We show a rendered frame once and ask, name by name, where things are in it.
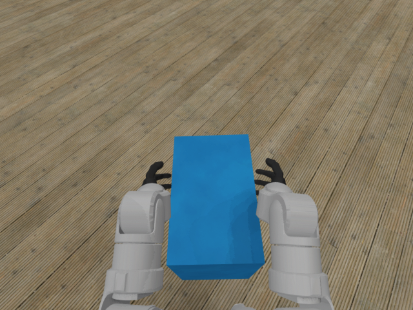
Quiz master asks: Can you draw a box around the robot left forearm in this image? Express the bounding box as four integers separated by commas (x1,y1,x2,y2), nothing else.
99,183,171,310

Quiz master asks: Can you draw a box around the right robot hand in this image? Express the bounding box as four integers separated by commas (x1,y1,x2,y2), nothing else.
254,158,286,195

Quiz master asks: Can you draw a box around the carton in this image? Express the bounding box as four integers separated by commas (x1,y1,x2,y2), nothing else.
166,134,265,280

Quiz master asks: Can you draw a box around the left robot hand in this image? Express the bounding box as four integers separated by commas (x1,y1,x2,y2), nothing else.
142,161,172,197

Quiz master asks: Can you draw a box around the robot right forearm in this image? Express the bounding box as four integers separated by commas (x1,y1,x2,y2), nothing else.
256,182,334,310

